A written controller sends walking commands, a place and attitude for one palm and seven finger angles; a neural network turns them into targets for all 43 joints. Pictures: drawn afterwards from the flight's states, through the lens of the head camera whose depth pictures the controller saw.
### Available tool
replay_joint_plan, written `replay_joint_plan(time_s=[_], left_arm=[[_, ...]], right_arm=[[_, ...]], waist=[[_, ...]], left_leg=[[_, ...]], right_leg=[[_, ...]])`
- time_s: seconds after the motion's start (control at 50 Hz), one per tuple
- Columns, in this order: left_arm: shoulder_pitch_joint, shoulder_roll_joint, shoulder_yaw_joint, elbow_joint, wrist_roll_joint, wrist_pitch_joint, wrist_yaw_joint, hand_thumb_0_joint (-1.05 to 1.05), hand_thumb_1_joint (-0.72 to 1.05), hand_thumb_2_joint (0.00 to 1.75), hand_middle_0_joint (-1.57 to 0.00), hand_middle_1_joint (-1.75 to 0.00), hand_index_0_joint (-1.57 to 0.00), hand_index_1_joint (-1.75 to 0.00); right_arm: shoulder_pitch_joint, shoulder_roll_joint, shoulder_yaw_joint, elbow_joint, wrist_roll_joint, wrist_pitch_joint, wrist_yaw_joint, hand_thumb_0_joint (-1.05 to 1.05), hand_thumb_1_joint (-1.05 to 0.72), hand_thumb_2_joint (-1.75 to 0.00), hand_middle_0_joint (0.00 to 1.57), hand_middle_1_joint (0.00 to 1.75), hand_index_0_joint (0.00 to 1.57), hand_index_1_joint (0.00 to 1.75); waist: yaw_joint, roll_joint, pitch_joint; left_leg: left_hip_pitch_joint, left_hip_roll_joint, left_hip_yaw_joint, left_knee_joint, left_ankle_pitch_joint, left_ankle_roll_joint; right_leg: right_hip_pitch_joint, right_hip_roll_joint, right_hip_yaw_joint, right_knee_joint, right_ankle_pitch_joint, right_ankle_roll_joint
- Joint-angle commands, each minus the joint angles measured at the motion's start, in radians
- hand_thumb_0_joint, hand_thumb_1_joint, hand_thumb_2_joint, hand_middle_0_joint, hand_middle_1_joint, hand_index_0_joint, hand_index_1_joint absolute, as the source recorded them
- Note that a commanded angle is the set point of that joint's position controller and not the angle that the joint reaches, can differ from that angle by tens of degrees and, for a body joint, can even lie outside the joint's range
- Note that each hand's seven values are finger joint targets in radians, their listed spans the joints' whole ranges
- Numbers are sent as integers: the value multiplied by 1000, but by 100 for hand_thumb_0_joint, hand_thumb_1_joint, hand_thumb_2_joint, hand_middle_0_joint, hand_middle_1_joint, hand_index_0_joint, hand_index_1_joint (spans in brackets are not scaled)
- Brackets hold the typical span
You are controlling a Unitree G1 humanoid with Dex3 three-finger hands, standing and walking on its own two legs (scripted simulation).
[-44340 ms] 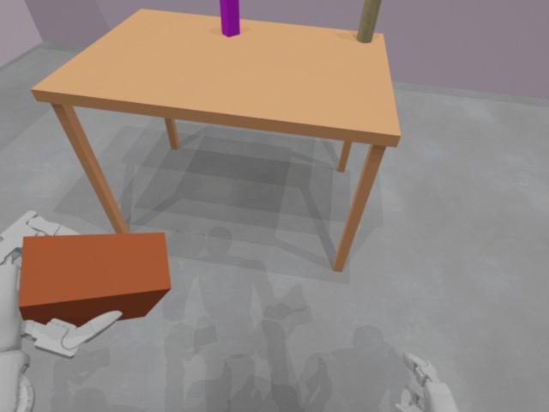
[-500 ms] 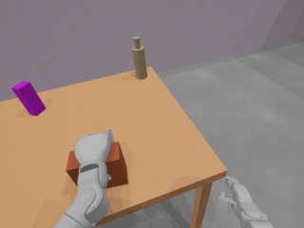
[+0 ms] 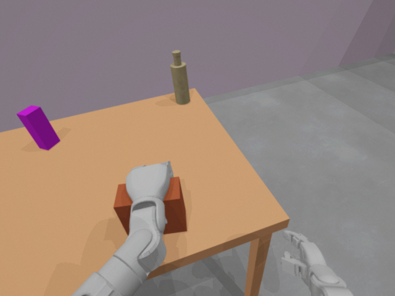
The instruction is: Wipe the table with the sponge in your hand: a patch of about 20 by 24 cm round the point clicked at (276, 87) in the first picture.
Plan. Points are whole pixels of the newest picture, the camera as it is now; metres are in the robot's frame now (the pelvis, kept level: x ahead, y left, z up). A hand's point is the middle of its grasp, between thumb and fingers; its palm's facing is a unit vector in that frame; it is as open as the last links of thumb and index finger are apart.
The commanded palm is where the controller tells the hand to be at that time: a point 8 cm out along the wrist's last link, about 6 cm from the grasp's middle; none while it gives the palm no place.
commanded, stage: wipe forward along the third lane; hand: left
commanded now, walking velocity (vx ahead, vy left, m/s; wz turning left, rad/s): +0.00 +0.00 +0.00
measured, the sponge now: (155, 213) +0.30 +0.16 +0.01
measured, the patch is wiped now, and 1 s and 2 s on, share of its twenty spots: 0.85 0.95 1.00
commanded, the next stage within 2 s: wipe back along the third lane in 1.64 s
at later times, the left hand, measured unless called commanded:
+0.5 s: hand (163, 183) +0.34 +0.14 +0.07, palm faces +0.00 -0.09 -1.00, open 10.4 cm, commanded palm +0.32 +0.15 +0.10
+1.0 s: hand (158, 170) +0.39 +0.16 +0.07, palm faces -0.05 -0.07 -1.00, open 10.4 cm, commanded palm +0.36 +0.17 +0.10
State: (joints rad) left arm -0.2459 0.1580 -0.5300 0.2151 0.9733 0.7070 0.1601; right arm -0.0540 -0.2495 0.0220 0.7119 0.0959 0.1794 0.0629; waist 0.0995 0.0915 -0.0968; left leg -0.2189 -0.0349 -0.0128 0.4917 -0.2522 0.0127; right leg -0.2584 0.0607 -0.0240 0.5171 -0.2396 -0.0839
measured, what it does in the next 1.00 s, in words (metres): stands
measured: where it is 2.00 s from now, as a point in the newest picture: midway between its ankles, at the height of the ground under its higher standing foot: outside the picture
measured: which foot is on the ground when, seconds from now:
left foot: down 0.00-1.00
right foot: down 0.00-1.00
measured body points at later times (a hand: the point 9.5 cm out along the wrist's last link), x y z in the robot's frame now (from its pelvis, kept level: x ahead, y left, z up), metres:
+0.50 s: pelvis -0.01 -0.02 +0.00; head -0.04 -0.06 +0.45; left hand +0.34 +0.14 +0.12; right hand +0.20 -0.25 -0.10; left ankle +0.01 +0.12 -0.74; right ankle +0.02 -0.06 -0.74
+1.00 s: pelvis +0.00 -0.02 +0.00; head -0.01 -0.06 +0.45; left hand +0.38 +0.16 +0.12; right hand +0.18 -0.27 -0.11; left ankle +0.01 +0.12 -0.73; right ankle +0.02 -0.06 -0.74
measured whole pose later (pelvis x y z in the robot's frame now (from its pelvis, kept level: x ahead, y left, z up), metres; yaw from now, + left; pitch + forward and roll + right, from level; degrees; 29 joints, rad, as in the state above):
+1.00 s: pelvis +0.00 -0.02 +0.00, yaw -3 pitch +5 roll +1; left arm -0.56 0.21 -0.26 0.70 0.93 0.58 0.17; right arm 0.06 -0.28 0.03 0.73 0.09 0.18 -0.06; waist 0.02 0.07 -0.13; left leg -0.32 0.00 0.00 0.47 -0.23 0.00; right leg -0.36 0.11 0.01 0.47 -0.19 -0.11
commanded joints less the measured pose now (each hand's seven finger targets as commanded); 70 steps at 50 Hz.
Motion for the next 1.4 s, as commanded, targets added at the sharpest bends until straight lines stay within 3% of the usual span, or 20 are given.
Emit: replay_joint_plan(time_s=[0.0,0.04,0.12,0.14,0.16,0.3,0.34,0.38,0.42,0.46,0.56,0.58,0.72,0.84,0.88,0.96,1.02,1.24,1.3,1.38], left_arm=[[-241,-28,37,-116,-22,-41,15,0,10,130,-120,-160,-120,-160],[-300,28,102,-75,-26,-41,23,0,10,130,-120,-160,-120,-160],[-329,15,99,-10,-18,-39,37,0,10,130,-120,-160,-120,-160],[-329,57,146,-5,-16,-39,40,0,10,130,-120,-160,-120,-160],[-343,29,115,20,-9,-34,41,0,10,130,-120,-160,-120,-160],[-429,60,147,174,9,-18,48,0,10,130,-120,-160,-120,-160],[-438,113,204,199,10,-16,52,0,10,130,-120,-160,-120,-160],[-443,83,177,246,12,-9,56,0,10,130,-120,-160,-120,-160],[-476,106,192,277,9,-8,53,0,10,130,-120,-160,-120,-160],[-481,153,235,298,0,-13,55,0,10,130,-120,-160,-120,-160],[-520,155,234,339,-2,-36,44,0,10,130,-120,-160,-120,-160],[-486,193,271,351,-6,-39,45,0,10,130,-120,-160,-120,-160],[-542,247,305,405,-5,-72,43,0,10,130,-120,-160,-120,-160],[-548,235,311,410,-4,-96,42,0,10,130,-120,-160,-120,-160],[-551,270,331,431,-1,-99,49,0,10,130,-120,-160,-120,-160],[-567,246,317,444,9,-113,52,0,10,130,-120,-160,-120,-160],[-600,259,322,467,11,-118,54,0,10,130,-120,-160,-120,-160],[-739,334,363,560,22,-151,65,0,10,130,-120,-160,-120,-160],[-758,310,339,595,32,-161,70,0,10,130,-120,-160,-120,-160],[-785,327,353,636,24,-177,70,0,10,130,-120,-160,-120,-160]], right_arm=[[-270,-73,-28,-183,3,-46,3,0,-90,-90,20,30,20,30],[-265,-81,-25,-168,1,-40,-10,0,-90,-90,20,30,20,30],[-264,-77,-22,-164,1,-39,-25,0,-90,-90,20,30,20,30],[-261,-81,-23,-162,-1,-37,-29,0,-90,-90,20,30,20,30],[-255,-80,-20,-164,0,-33,-33,0,-90,-90,20,30,20,30],[-223,-87,-20,-150,3,-31,-61,0,-90,-90,20,30,20,30],[-220,-92,-21,-149,2,-31,-69,0,-90,-90,20,30,20,30],[-210,-92,-19,-149,4,-31,-75,0,-90,-90,20,30,20,30],[-202,-98,-18,-145,5,-30,-80,0,-90,-90,20,30,20,30],[-192,-101,-19,-147,1,-30,-90,0,-90,-90,20,30,20,30],[-160,-104,-20,-151,2,-34,-103,0,-90,-90,20,30,20,30],[-156,-106,-20,-152,2,-35,-106,0,-90,-90,20,30,20,30],[-120,-117,-18,-143,0,-42,-125,0,-90,-90,20,30,20,30],[-101,-113,-22,-155,3,-48,-120,0,-90,-90,20,30,20,30],[-88,-122,-21,-143,0,-47,-123,0,-90,-90,20,30,20,30],[-70,-122,-25,-140,0,-49,-121,0,-90,-90,20,30,20,30],[-64,-125,-22,-134,-1,-47,-124,0,-90,-90,20,30,20,30],[-33,-124,-16,-117,-3,-46,-134,0,-90,-90,20,30,20,30],[-9,-124,-18,-110,-5,-47,-133,0,-90,-90,20,30,20,30],[9,-129,-20,-106,-4,-49,-136,0,-90,-90,20,30,20,30]], waist=[[-24,-233,-144],[-27,-234,-104],[-27,-183,-98],[-20,-171,-106],[-29,-165,-110],[-45,-200,-111],[-38,-203,-134],[-44,-210,-133],[-52,-206,-119],[-46,-211,-136],[-58,-204,-150],[-46,-203,-159],[-64,-203,-144],[-59,-186,-204],[-66,-195,-190],[-71,-201,-208],[-81,-224,-191],[-92,-167,-226],[-101,-143,-233],[-111,-175,-244]], left_leg=[[-7,1,-24,-48,111,40],[-28,3,-31,-62,67,36],[-33,-1,-15,-65,51,30],[-36,-3,-21,-69,50,31],[-41,-3,-13,-68,51,30],[-86,-10,-1,-67,3,27],[-100,-12,-7,-70,5,25],[-107,-11,2,-69,2,23],[-117,-10,-1,-70,-1,22],[-129,-10,1,-68,5,24],[-141,-9,-1,-64,14,25],[-149,-11,0,-62,15,23],[-183,-8,-8,-56,8,21],[-180,-6,-9,-66,44,24],[-189,-6,-4,-59,36,25],[-183,-3,-5,-59,57,29],[-193,-3,-3,-59,47,29],[-210,0,-8,-66,43,27],[-196,4,1,-64,51,29],[-210,5,1,-64,47,32]], right_leg=[[101,-44,131,-124,112,16],[74,-40,154,-146,51,14],[63,-48,150,-150,22,15],[67,-43,162,-154,18,9],[70,-48,151,-145,22,12],[54,-56,182,-181,-64,20],[73,-56,204,-184,-64,16],[67,-60,193,-183,-76,23],[61,-63,202,-188,-71,22],[88,-68,210,-188,-67,26],[96,-73,223,-188,-43,27],[111,-76,232,-190,-42,29],[111,-87,268,-199,-36,31],[138,-81,227,-162,90,30],[134,-83,240,-169,84,34],[134,-81,220,-153,146,35],[124,-82,222,-160,145,39],[119,-84,206,-149,133,39],[104,-83,182,-145,153,39],[106,-83,175,-147,157,46]])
